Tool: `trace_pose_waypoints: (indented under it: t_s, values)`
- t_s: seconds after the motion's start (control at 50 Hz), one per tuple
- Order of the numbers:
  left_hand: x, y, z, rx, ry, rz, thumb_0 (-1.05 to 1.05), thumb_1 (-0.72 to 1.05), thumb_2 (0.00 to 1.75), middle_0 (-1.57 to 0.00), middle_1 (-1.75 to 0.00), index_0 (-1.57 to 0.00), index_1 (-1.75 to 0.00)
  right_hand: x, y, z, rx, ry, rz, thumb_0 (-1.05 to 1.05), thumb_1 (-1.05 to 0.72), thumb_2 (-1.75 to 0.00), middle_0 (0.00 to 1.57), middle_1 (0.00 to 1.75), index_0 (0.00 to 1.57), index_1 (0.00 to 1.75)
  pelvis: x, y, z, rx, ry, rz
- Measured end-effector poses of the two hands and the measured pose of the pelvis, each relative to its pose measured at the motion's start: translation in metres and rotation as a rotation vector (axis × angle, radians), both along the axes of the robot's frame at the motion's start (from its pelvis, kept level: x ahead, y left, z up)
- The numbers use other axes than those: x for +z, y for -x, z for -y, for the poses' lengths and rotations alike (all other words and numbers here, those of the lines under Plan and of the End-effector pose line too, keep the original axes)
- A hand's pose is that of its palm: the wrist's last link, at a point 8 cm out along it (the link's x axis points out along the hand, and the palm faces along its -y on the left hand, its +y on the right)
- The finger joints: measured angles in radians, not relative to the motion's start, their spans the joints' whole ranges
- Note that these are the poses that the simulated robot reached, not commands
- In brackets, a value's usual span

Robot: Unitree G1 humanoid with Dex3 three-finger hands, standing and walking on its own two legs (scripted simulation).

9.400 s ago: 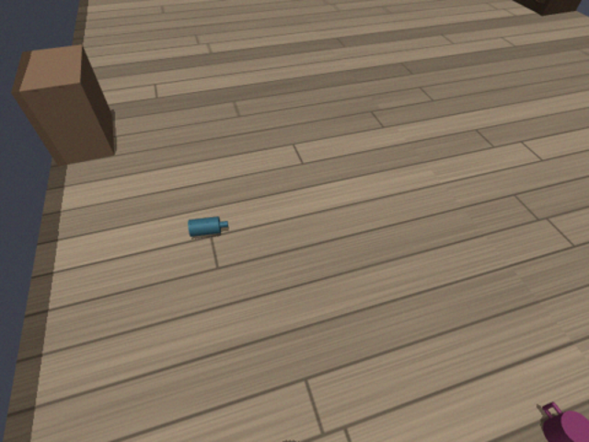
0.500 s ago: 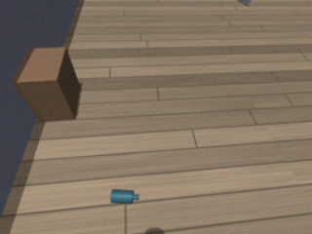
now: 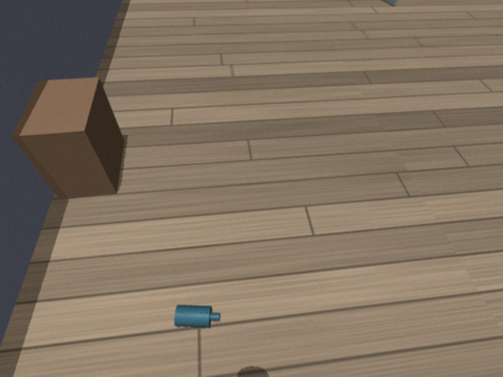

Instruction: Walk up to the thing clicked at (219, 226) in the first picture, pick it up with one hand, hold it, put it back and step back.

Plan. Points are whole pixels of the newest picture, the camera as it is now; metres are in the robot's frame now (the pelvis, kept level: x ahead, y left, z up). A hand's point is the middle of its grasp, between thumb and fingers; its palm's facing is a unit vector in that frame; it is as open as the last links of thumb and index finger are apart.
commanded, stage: walk up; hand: left
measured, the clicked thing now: (198, 316) +0.43 +0.20 -0.74
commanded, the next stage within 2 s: stand in 0.64 s
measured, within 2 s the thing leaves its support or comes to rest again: neither
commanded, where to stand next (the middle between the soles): +0.04 -0.02 m, yaw -1 degrees
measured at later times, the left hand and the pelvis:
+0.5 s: hand out of the picture +0.09 +0.26 -0.15, palm faces -0.03 -0.95 -0.32, open 7.4 cm; pelvis +0.00 +0.00 +0.00, yaw -1 degrees
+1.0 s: hand out of the picture +0.09 +0.27 -0.15, palm faces -0.04 -0.94 -0.34, open 7.4 cm; pelvis +0.01 +0.02 +0.01, yaw -1 degrees
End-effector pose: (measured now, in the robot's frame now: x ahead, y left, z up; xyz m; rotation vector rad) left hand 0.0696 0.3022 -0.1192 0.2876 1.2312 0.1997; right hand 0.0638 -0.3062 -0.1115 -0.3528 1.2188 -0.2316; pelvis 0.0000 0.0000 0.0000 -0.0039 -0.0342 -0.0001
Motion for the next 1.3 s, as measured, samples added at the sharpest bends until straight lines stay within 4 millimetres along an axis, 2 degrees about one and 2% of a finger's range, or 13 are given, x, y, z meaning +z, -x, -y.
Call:
trace_pose_waypoints:
  t_s: [0.32,0.66,0.8,1.0,1.3]
  values:
    - [0.001,-0.022,-0.003,-0.032,0.005,0.046,0.0,0.9,0.9,-0.2,-0.3,-0.2,-0.3,0.005,0.001,0.0,-0.005,0.017,0.023,0.01,-0.91,-0.9,0.21,0.3,0.21,0.3,-0.001,0.0,-0.004,-0.013,-0.002,0.005]
    - [0.001,-0.013,-0.003,-0.039,0.004,0.015,0.0,0.9,0.9,-0.2,-0.3,-0.2,-0.3,0.004,0.0,-0.002,-0.008,0.006,0.027,0.01,-0.91,-0.9,0.21,0.3,0.21,0.3,0.0,0.001,-0.005,-0.025,-0.002,0.005]
    - [0.004,-0.013,-0.001,-0.047,0.0,0.011,0.0,0.9,0.9,-0.2,-0.3,-0.2,-0.3,-0.002,0.0,-0.014,-0.005,-0.032,-0.007,0.01,-0.91,-0.9,0.2,0.3,0.2,0.3,0.004,-0.005,-0.01,-0.017,0.002,0.004]
    - [0.006,-0.018,-0.011,-0.038,-0.015,0.008,0.0,0.9,0.9,-0.2,-0.3,-0.2,-0.3,-0.006,-0.005,-0.032,-0.004,-0.063,-0.029,0.01,-0.91,-0.9,0.21,0.3,0.21,0.3,0.006,-0.012,-0.017,-0.012,0.0,-0.001]
    - [0.004,-0.019,-0.024,-0.022,-0.018,0.003,0.0,0.9,0.9,-0.2,-0.3,-0.2,-0.3,0.0,-0.022,-0.037,0.004,-0.037,-0.001,0.01,-0.91,-0.9,0.2,0.3,0.21,0.3,0.006,-0.016,-0.028,-0.006,-0.003,0.0]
